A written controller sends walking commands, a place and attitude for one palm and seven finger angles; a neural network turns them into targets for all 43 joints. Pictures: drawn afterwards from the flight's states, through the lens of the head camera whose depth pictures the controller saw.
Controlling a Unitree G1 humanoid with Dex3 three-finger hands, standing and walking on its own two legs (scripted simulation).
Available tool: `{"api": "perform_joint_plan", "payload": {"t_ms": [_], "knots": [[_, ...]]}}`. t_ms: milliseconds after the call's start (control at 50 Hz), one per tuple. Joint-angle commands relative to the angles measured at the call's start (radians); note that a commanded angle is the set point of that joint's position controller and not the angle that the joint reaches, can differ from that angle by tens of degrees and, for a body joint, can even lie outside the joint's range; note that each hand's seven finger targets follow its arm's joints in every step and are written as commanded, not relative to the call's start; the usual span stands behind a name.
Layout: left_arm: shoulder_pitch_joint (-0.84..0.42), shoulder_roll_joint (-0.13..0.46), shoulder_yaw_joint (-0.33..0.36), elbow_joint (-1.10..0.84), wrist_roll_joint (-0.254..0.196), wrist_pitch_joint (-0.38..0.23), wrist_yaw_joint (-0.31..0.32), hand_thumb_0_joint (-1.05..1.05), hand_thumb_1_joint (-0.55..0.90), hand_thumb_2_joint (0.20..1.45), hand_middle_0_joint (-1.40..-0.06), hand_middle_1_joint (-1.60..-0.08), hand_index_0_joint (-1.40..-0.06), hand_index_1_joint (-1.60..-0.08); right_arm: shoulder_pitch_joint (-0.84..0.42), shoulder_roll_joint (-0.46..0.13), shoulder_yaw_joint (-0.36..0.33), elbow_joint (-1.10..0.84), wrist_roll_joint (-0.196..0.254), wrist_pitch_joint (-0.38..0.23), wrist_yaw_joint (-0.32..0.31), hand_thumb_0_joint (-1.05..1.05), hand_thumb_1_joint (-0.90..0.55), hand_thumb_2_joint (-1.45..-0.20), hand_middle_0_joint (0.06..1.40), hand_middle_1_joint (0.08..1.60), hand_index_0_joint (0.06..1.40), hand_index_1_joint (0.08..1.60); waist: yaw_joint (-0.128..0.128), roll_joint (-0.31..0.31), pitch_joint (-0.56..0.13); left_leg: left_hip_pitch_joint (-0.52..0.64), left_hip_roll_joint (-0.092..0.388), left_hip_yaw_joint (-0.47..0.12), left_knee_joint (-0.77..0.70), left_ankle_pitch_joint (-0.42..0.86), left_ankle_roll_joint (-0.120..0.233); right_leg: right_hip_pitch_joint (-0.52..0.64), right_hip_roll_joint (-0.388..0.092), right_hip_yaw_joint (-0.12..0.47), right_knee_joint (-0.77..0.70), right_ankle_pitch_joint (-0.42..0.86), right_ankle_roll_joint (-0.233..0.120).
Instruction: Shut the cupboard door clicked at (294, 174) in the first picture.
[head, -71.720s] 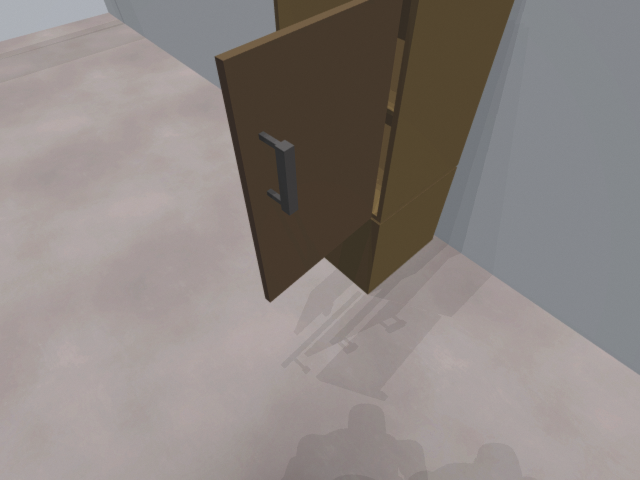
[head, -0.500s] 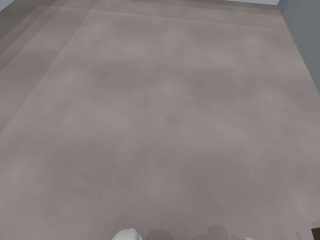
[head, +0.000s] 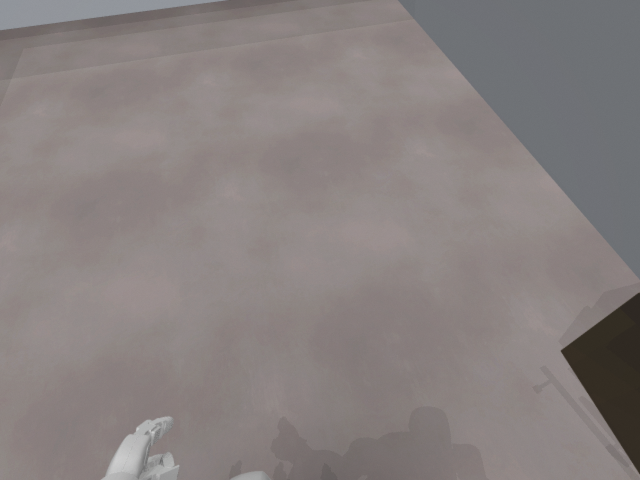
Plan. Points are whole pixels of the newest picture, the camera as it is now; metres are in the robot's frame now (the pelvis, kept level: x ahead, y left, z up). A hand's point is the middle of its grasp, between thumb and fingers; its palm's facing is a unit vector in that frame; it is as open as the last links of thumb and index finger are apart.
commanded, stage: turn to face it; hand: left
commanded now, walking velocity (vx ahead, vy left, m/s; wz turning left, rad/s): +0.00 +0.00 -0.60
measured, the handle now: out of the picture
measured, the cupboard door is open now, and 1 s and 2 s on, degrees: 12 12 12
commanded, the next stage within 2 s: take the last steps up to it in 1.72 s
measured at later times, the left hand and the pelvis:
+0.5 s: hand (192, 461) +0.16 +0.20 -0.15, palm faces -0.26 -0.94 -0.21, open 7.4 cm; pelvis +0.01 +0.02 +0.02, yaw -17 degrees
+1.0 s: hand (230, 430) +0.20 +0.15 -0.17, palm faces -0.52 -0.83 -0.19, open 7.4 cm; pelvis +0.03 +0.03 +0.01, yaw -34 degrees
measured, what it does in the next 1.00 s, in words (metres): steps on the spot, turning right: left foot, then right foot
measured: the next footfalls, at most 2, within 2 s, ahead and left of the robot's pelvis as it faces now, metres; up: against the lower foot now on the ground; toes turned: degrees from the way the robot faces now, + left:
left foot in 0.26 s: +0.09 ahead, +0.14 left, +0.00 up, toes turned -5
right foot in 0.58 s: +0.00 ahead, -0.12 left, +0.00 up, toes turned -25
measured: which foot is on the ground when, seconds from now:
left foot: up 0.00-0.24, down 0.26-0.58, up 0.60-0.92, down 0.94-1.00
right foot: down 0.00-0.26, up 0.28-0.56, down 0.58-0.94, up 0.96-1.00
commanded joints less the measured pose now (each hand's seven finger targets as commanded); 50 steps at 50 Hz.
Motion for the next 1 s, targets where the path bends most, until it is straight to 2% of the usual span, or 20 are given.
{"api": "perform_joint_plan", "payload": {"t_ms": [0,140,200,240,260,300,360,460,520,540,560,580,620,700,820,860,880,900,920,980], "knots": [[0.093,0.186,0.052,-0.049,0.0,0.0,0.047,0.0,0.9,0.9,-0.2,-0.3,-0.2,-0.3,-0.087,-0.094,-0.013,-0.129,0.01,-0.034,-0.013,0.0,-0.9,-0.9,0.2,0.3,0.2,0.3,0.059,-0.283,-0.151,-0.289,-0.027,-0.142,0.287,0.014,-0.02,0.258,-0.296,0.34,-0.212,0.632,-0.206],[0.039,0.194,0.058,-0.066,0.012,0.005,0.03,0.0,0.9,0.9,-0.2,-0.3,-0.2,-0.3,-0.03,-0.049,-0.009,-0.121,0.013,-0.036,-0.004,0.0,-0.9,-0.9,0.2,0.3,0.2,0.3,0.023,-0.229,-0.129,-0.049,-0.106,-0.076,-0.108,0.097,-0.016,0.052,-0.211,0.343,-0.208,0.422,-0.162],[0.003,0.161,0.056,-0.07,-0.001,0.015,0.026,0.0,0.9,0.9,-0.2,-0.3,-0.2,-0.3,0.084,-0.07,-0.012,-0.094,0.013,-0.057,-0.012,0.0,-0.9,-0.9,0.2,0.3,0.2,0.3,-0.034,-0.187,-0.175,0.174,-0.103,-0.088,-0.439,0.295,-0.002,-0.046,-0.139,0.325,-0.1,0.32,-0.075],[0.046,0.064,0.035,-0.104,-0.012,0.021,0.01,0.0,0.9,0.9,-0.2,-0.3,-0.2,-0.3,0.105,-0.234,-0.039,-0.109,-0.01,-0.069,-0.021,0.0,-0.9,-0.9,0.2,0.3,0.2,0.3,-0.03,0.271,-0.177,0.28,0.307,-0.487,-0.635,0.39,0.183,-0.287,0.063,0.08,0.292,-0.27,0.036],[0.014,0.099,0.036,-0.109,0.001,0.023,0.009,0.0,0.9,0.9,-0.2,-0.3,-0.2,-0.3,0.092,-0.229,-0.034,-0.108,-0.013,-0.069,-0.023,0.0,-0.9,-0.9,0.2,0.3,0.2,0.3,-0.036,0.22,-0.149,0.21,0.354,-0.508,-0.625,0.411,0.239,-0.288,0.012,0.116,0.465,-0.292,0.038],[0.01,0.093,0.049,-0.084,0.002,0.019,-0.009,0.0,0.9,0.9,-0.2,-0.3,-0.2,-0.3,0.008,-0.179,-0.024,-0.129,-0.016,-0.072,-0.025,0.0,-0.9,-0.9,0.2,0.3,0.2,0.3,0.004,0.121,-0.119,0.175,0.267,-0.347,-0.581,0.547,0.227,-0.284,-0.025,0.094,0.566,-0.209,0.052],[0.026,0.056,0.04,-0.071,-0.002,0.028,-0.023,0.0,0.9,0.9,-0.2,-0.3,-0.2,-0.3,-0.032,-0.154,-0.019,-0.127,-0.014,-0.066,-0.028,0.0,-0.9,-0.9,0.2,0.3,0.2,0.3,0.014,0.148,-0.132,0.224,0.195,-0.143,-0.52,0.663,0.189,-0.226,-0.032,0.025,0.415,-0.17,0.064],[0.015,0.046,0.032,-0.071,0.0,0.022,-0.023,0.0,0.9,0.9,-0.2,-0.3,-0.2,-0.3,0.009,-0.174,-0.038,-0.095,-0.012,-0.053,-0.015,0.0,-0.9,-0.9,0.2,0.3,0.2,0.3,-0.01,0.171,-0.141,0.211,0.206,-0.075,-0.473,0.617,0.17,-0.087,0.002,-0.045,0.159,-0.119,0.045],[0.124,0.081,0.043,-0.038,0.001,0.013,-0.017,0.0,0.9,0.9,-0.2,-0.3,-0.2,-0.3,-0.043,-0.176,-0.046,-0.105,-0.003,-0.044,-0.007,0.0,-0.9,-0.9,0.2,0.3,0.2,0.3,0.054,0.104,-0.158,0.102,0.169,-0.001,-0.321,0.46,0.093,0.123,0.007,-0.051,-0.117,0.111,0.019],[0.178,0.155,0.056,-0.02,0.009,0.0,-0.008,0.0,0.9,0.9,-0.2,-0.3,-0.2,-0.3,-0.04,-0.134,-0.042,-0.118,0.006,-0.042,-0.001,0.0,-0.9,-0.9,0.2,0.3,0.2,0.3,0.08,-0.087,-0.179,-0.03,0.095,0.043,-0.14,0.29,0.035,0.259,-0.124,0.117,-0.245,0.208,-0.028],[0.216,0.258,0.072,-0.008,0.012,-0.013,0.009,0.0,0.9,0.9,-0.2,-0.3,-0.2,-0.3,-0.086,-0.054,-0.019,-0.169,0.007,-0.04,0.007,0.0,-0.9,-0.9,0.2,0.3,0.2,0.3,0.107,-0.367,-0.148,-0.281,-0.061,0.055,0.107,-0.117,-0.019,0.314,-0.36,0.468,-0.299,0.486,-0.141],[0.254,0.27,0.07,-0.006,-0.003,-0.008,0.02,0.0,0.9,0.9,-0.2,-0.3,-0.2,-0.3,-0.132,-0.075,-0.016,-0.185,0.007,-0.029,-0.002,0.0,-0.9,-0.9,0.2,0.3,0.2,0.3,0.125,-0.274,-0.142,-0.291,-0.052,-0.097,0.221,-0.112,-0.009,0.238,-0.4,0.472,-0.292,0.52,-0.206],[0.14,0.2,0.061,-0.024,0.001,-0.008,0.034,0.0,0.9,0.9,-0.2,-0.3,-0.2,-0.3,-0.129,-0.095,-0.022,-0.154,0.008,-0.03,-0.012,0.0,-0.9,-0.9,0.2,0.3,0.2,0.3,0.069,-0.342,-0.126,-0.334,-0.036,-0.155,0.296,0.003,-0.013,0.209,-0.313,0.439,-0.29,0.418,-0.199],[0.075,0.17,0.047,-0.049,0.006,-0.007,0.034,0.0,0.9,0.9,-0.2,-0.3,-0.2,-0.3,-0.079,-0.068,-0.017,-0.114,0.006,-0.025,0.001,0.0,-0.9,-0.9,0.2,0.3,0.2,0.3,0.024,-0.205,-0.146,-0.185,-0.062,-0.11,0.171,0.115,-0.027,0.118,-0.222,0.301,-0.251,0.419,-0.165],[0.093,0.196,0.059,-0.038,0.01,0.002,0.029,0.0,0.9,0.9,-0.2,-0.3,-0.2,-0.3,-0.081,-0.053,-0.013,-0.134,0.015,-0.038,-0.004,0.0,-0.9,-0.9,0.2,0.3,0.2,0.3,0.041,-0.22,-0.139,-0.07,-0.117,-0.093,-0.139,0.098,-0.013,0.089,-0.211,0.401,-0.225,0.397,-0.169],[0.057,0.181,0.058,-0.039,0.005,0.006,0.029,0.0,0.9,0.9,-0.2,-0.3,-0.2,-0.3,-0.009,-0.058,-0.011,-0.115,0.019,-0.048,-0.01,0.0,-0.9,-0.9,0.2,0.3,0.2,0.3,0.002,-0.211,-0.159,0.071,-0.123,-0.105,-0.349,0.212,-0.005,0.024,-0.176,0.408,-0.162,0.38,-0.119],[0.045,0.156,0.053,-0.051,-0.005,0.013,0.026,0.0,0.9,0.9,-0.2,-0.3,-0.2,-0.3,0.036,-0.086,-0.015,-0.101,0.014,-0.058,-0.016,0.0,-0.9,-0.9,0.2,0.3,0.2,0.3,-0.019,-0.14,-0.167,0.202,-0.08,-0.134,-0.496,0.277,0.012,-0.079,-0.116,0.359,-0.103,0.278,-0.068],[0.08,0.089,0.04,-0.066,-0.014,0.018,0.018,0.0,0.9,0.9,-0.2,-0.3,-0.2,-0.3,0.05,-0.178,-0.028,-0.101,-0.001,-0.069,-0.019,0.0,-0.9,-0.9,0.2,0.3,0.2,0.3,-0.012,0.133,-0.191,0.322,0.141,-0.36,-0.6,0.332,0.087,-0.235,0.031,0.234,0.078,0.015,-0.005],[0.074,0.081,0.034,-0.087,-0.009,0.014,0.011,0.0,0.9,0.9,-0.2,-0.3,-0.2,-0.3,0.07,-0.232,-0.036,-0.117,-0.006,-0.064,-0.024,0.0,-0.9,-0.9,0.2,0.3,0.2,0.3,-0.018,0.249,-0.178,0.289,0.331,-0.5,-0.628,0.448,0.199,-0.293,0.054,0.096,0.314,-0.286,0.033],[0.046,0.108,0.051,-0.056,0.002,0.02,-0.006,0.0,0.9,0.9,-0.2,-0.3,-0.2,-0.3,-0.022,-0.16,-0.017,-0.134,-0.013,-0.071,-0.028,0.0,-0.9,-0.9,0.2,0.3,0.2,0.3,0.018,0.108,-0.121,0.187,0.253,-0.328,-0.577,0.614,0.22,-0.287,-0.018,0.11,0.575,-0.19,0.055]]}}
